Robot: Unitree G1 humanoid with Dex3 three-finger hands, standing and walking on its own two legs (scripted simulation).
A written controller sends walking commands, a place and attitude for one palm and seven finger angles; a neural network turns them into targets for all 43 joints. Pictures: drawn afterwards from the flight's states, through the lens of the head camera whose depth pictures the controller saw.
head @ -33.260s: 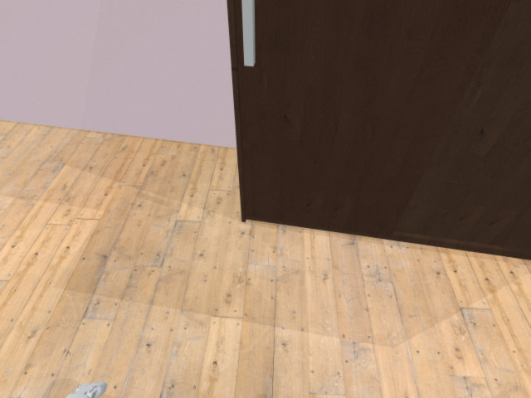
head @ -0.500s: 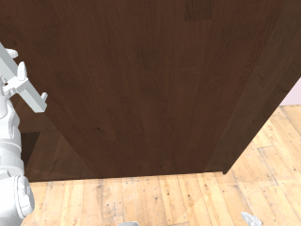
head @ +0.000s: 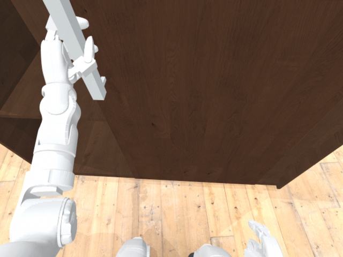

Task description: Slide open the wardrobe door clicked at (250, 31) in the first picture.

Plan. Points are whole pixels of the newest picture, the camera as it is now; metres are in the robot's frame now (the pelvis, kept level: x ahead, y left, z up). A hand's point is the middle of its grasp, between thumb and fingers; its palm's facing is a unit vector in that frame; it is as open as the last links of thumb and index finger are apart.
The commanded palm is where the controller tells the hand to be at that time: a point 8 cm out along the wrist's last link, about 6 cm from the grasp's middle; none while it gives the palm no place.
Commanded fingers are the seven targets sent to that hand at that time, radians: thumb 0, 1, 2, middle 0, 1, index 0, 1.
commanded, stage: stop walking and hold the door there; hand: left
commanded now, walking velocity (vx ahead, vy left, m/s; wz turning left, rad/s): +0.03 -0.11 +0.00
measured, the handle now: (77, 31) +0.48 +0.22 +0.23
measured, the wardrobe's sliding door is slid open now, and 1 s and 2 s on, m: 0.52 0.52 0.52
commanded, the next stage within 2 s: loosen the grip on the handle in 0.74 s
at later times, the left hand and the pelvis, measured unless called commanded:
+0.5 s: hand (90, 60) +0.44 +0.19 +0.20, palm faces +0.20 -0.97 -0.10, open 6.3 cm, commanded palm +0.41 +0.21 +0.17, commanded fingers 0.00 0.90 0.90 -0.45 -1.40 -0.45 -1.40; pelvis -0.02 +0.01 +0.01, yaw -2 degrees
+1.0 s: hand (84, 54) +0.44 +0.20 +0.21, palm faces +0.27 -0.96 -0.01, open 7.3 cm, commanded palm +0.40 +0.23 +0.19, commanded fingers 0.00 -0.19 0.38 -0.45 -1.40 -0.45 -1.40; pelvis -0.03 -0.02 +0.02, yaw -1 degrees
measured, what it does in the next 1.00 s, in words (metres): steps on the spot: right foot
